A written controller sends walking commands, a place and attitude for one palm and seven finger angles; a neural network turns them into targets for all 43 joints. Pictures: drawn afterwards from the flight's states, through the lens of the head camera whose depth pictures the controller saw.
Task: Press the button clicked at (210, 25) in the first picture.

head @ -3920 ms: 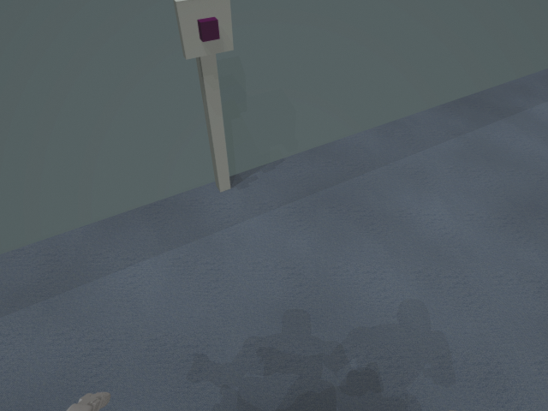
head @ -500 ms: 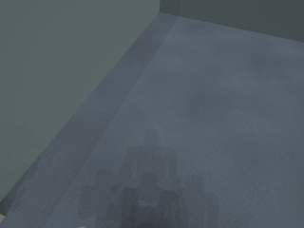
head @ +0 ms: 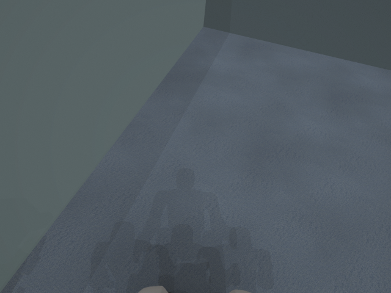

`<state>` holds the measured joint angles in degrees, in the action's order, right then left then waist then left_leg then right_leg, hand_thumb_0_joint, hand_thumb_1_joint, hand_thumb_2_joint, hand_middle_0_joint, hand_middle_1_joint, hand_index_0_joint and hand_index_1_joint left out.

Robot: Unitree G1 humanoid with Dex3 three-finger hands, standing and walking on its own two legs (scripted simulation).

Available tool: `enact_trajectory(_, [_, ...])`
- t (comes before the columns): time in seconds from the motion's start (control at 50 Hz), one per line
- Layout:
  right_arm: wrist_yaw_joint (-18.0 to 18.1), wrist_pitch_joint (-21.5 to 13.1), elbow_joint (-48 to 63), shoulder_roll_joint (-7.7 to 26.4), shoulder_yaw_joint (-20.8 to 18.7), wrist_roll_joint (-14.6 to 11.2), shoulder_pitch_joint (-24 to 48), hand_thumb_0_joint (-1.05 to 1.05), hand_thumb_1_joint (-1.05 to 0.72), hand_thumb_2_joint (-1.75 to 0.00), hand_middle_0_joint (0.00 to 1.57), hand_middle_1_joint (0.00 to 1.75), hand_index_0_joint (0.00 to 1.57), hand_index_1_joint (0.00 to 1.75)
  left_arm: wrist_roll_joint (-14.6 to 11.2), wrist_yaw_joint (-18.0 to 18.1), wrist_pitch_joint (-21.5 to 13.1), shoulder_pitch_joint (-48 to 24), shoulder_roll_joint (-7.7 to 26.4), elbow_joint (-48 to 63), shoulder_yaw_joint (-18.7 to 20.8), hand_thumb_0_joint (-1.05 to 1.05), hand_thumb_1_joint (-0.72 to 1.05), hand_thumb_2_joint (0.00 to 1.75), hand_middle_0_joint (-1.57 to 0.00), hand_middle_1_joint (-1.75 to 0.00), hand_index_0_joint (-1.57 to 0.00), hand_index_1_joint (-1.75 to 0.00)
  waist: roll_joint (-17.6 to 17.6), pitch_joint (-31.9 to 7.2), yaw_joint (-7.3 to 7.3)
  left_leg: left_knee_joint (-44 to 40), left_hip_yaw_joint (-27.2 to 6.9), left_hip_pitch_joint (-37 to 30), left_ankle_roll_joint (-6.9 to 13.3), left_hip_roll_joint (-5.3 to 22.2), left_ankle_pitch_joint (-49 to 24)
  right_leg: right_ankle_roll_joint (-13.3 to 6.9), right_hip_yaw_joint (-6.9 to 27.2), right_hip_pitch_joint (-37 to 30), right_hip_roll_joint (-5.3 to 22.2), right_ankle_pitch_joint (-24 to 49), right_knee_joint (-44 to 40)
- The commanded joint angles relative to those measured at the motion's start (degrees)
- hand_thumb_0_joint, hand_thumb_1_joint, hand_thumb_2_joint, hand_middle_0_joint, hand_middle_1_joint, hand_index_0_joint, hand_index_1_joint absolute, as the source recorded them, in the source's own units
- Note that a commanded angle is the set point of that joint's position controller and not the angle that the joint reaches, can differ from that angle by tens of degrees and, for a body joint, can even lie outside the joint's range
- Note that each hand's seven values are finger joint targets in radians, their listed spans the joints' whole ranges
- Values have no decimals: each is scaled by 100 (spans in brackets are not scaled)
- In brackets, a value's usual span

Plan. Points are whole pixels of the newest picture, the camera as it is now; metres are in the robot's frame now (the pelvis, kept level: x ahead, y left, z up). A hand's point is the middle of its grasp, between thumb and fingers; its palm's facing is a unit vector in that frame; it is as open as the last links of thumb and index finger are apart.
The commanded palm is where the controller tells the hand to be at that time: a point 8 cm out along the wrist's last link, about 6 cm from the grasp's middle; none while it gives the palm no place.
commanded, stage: turn to face it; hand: left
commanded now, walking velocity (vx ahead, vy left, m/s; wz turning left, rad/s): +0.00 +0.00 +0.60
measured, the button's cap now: out of the picture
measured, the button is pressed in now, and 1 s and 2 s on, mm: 0 0 0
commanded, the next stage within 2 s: none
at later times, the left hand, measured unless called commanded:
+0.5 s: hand out of the picture -0.01 +0.18 -0.14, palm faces +0.32 -0.89 -0.31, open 7.4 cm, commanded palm none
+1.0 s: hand out of the picture -0.12 +0.22 -0.16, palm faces +0.60 -0.75 -0.28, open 7.4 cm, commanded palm none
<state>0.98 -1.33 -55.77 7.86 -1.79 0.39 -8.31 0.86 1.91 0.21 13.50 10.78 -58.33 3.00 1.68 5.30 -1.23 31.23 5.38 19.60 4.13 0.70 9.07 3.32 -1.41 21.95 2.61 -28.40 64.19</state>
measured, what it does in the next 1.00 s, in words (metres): steps on the spot, turning left: right foot, then left foot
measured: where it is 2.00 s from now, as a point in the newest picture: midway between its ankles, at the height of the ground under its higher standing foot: outside the picture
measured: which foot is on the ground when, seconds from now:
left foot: down 0.00-0.38, up 0.40-0.78, down 0.80-1.00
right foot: up 0.00-0.36, down 0.38-0.80, up 0.82-1.00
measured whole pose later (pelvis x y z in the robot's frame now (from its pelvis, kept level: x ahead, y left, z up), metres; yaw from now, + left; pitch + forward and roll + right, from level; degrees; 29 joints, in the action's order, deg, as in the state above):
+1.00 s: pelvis -0.04 +0.00 +0.00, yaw +36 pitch +1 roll +0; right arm -0.1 1.7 -50.7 13.4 -3.6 1.2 -6.7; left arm 1.1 0.6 3.7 10.8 15.4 -52.4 4.9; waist 1.6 5.5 -0.5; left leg 30.3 0.6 16.1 0.5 0.3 15.1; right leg 6.0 -2.7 27.4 6.5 -25.6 61.1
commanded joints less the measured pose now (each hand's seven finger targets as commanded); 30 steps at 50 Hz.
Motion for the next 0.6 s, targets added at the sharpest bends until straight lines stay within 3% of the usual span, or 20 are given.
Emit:
enact_trajectory(0.0, [-33, 60, 285, 1067, -276, 72, -280, 0, -90, -90, 20, 30, 20, 30, 21, -50, 91, 515, 367, 349, 209, 0, 90, 90, -20, -30, -20, -30, -992, -620, 8, -1730, -1650, 58, 442, 1240, -285, 44, 29, 66, 150, 637, -49])
enact_trajectory(0.04, [-55, 108, 366, 1179, -318, 74, -275, 0, -90, -90, 20, 30, 20, 30, 39, -60, 142, 465, 377, 440, 246, 0, 90, 90, -20, -30, -20, -30, -981, -666, 35, -1912, -1864, 124, 412, 1154, 729, 52, 21, 206, 130, 825, -148])
enact_trajectory(0.1, [-75, 164, 416, 1269, -400, 90, -384, 0, -90, -90, 20, 30, 20, 30, 46, -58, 165, 198, 419, 601, 286, 0, 90, 90, -20, -30, -20, -30, -937, -702, 132, -2004, -2233, 38, 430, 1132, 1442, 62, 63, 400, 116, 853, -373])
enact_trajectory(0.18, [-71, 219, 414, 1395, -494, 123, -665, 0, -90, -90, 20, 30, 20, 30, 24, -52, 149, -189, 408, 840, 281, 0, 90, 90, -20, -30, -20, -30, -909, -772, 309, -1894, -2796, -339, 576, 1184, 1464, 40, 116, 468, 2, 432, -1130])
enact_trajectory(0.22, [-73, 258, 431, 1450, -520, 129, -705, 0, -90, -90, 20, 30, 20, 30, -2, -41, 159, -121, 419, 880, 275, 0, 90, 90, -20, -30, -20, -30, -1052, -839, 309, -1898, -2991, -340, 555, 1120, 1408, -22, 110, 180, -115, 246, -1567])
enact_trajectory(0.28, [-86, 319, 509, 1487, -562, 152, -587, 0, -90, -90, 20, 30, 20, 30, -60, -29, 174, 351, 454, 806, 282, 0, 90, 90, -20, -30, -20, -30, -1090, -955, 143, -1945, -3019, -68, 316, 860, 1046, -162, -12, -765, -360, 248, -2713])
enact_trajectory(0.3, [-100, 348, 542, 1505, -586, 145, -470, 0, -90, -90, 20, 30, 20, 30, -79, -21, 176, 635, 512, 732, 297, 0, 90, 90, -20, -30, -20, -30, -1152, -946, 29, -1949, -2872, 150, 85, 674, 1139, -220, -130, -1207, -407, 431, -3288])
enact_trajectory(0.32, [-106, 384, 585, 1409, -593, 117, -382, 0, -90, -90, 20, 30, 20, 30, -77, 0, 165, 965, 612, 659, 330, 0, 90, 90, -20, -30, -20, -30, -993, -983, -110, -1685, -2693, 586, -258, 437, 1289, -310, -129, -1926, -311, 825, -4278])
enact_trajectory(0.34, [-121, 435, 642, 1077, -567, 59, -451, 0, -90, -90, 20, 30, 20, 30, 7, 46, 120, 1097, 1031, 683, 407, 0, 90, 90, -20, -30, -20, -30, 99, -945, -159, -284, -1932, 1512, -688, -130, 1558, -704, 903, -2507, 758, 214, -5286])
enact_trajectory(0.36, [-80, 423, 731, 773, -538, 59, -584, 0, -90, -90, 20, 30, 20, 30, 102, 83, 113, 555, 1542, 919, 428, 0, 90, 90, -20, -30, -20, -30, 1625, -623, -47, 1853, -812, 2384, -898, -839, 2056, -1296, 2605, -2010, 2462, -430, -5795])
enact_trajectory(0.38, [-105, 404, 703, 1172, -595, 147, -424, 0, -90, -90, 20, 30, 20, 30, 21, 123, 129, -243, 1294, 1173, 316, 0, 90, 90, -20, -30, -20, -30, 813, -150, 171, 2822, -1083, 2008, -671, -321, 1907, -1239, 1885, -634, 2547, 126, -5695])
enact_trajectory(0.4, [-173, 451, 615, 1096, -580, 145, -683, 0, -90, -90, 20, 30, 20, 30, 12, 108, 40, -827, 1023, 1323, 270, 0, 90, 90, -20, -30, -20, -30, 624, -198, 515, 3329, -1075, 1589, -658, -202, 1356, -1065, 1235, -307, 2041, 726, -5590])
enact_trajectory(0.42, [-202, 492, 486, 1005, -567, 135, -777, 0, -90, -90, 20, 30, 20, 30, -15, 74, -13, -955, 900, 1321, 224, 0, 90, 90, -20, -30, -20, -30, 638, -49, 572, 3637, -863, 1455, -721, -123, 1172, -900, 773, -229, 1647, 1384, -5340])
enact_trajectory(0.44, [-229, 490, 432, 1004, -544, 118, -856, 0, -90, -90, 20, 30, 20, 30, -10, 55, -53, -887, 768, 1279, 166, 0, 90, 90, -20, -30, -20, -30, 605, 7, 589, 3824, -712, 1508, -767, -41, 973, -867, 347, -473, 1451, 2078, -5024])
enact_trajectory(0.46, [-249, 480, 447, 965, -527, 93, -902, 0, -90, -90, 20, 30, 20, 30, -1, 62, -81, -737, 699, 1230, 145, 0, 90, 90, -20, -30, -20, -30, 543, -33, 567, 3802, -631, 1587, -791, -1, 883, -842, 94, -707, 1404, 2671, -4845])
enact_trajectory(0.48, [-254, 472, 477, 883, -498, 91, -804, 0, -90, -90, 20, 30, 20, 30, 10, 53, -107, -483, 745, 1145, 148, 0, 90, 90, -20, -30, -20, -30, 638, -99, 449, 3676, -536, 1663, -836, 15, 889, -821, -75, -1084, 1383, 3129, -4677])
enact_trajectory(0.52, [-250, 472, 584, 879, -453, 88, -467, 0, -90, -90, 20, 30, 20, 30, 22, 60, -105, -37, 859, 1015, 177, 0, 90, 90, -20, -30, -20, -30, 777, -266, 203, 3250, -403, 1730, -904, 115, 1082, -909, -126, -1683, 1528, 3638, -4452])
enact_trajectory(0.58, [-266, 485, 738, 843, -404, 79, 97, 0, -90, -90, 20, 30, 20, 30, 60, 33, -58, 334, 1058, 877, 219, 0, 90, 90, -20, -30, -20, -30, 971, -162, -52, 2518, -173, 1409, -920, 193, 1371, -946, -252, -1695, 1698, 3877, -4309])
